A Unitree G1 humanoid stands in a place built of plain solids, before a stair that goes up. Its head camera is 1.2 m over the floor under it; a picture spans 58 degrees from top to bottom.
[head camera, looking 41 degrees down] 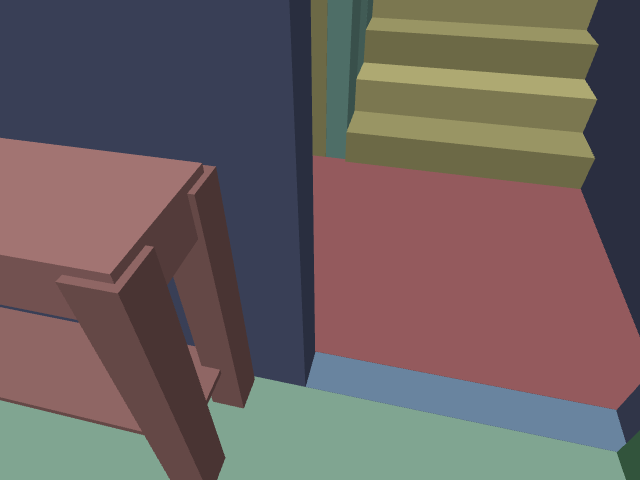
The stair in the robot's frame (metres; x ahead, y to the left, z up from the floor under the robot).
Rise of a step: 0.17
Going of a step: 0.26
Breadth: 1.17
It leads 13 degrees to the right of straight ahead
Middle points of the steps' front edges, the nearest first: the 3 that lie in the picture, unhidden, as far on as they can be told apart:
1.89 -0.70 0.17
2.14 -0.76 0.35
2.39 -0.82 0.52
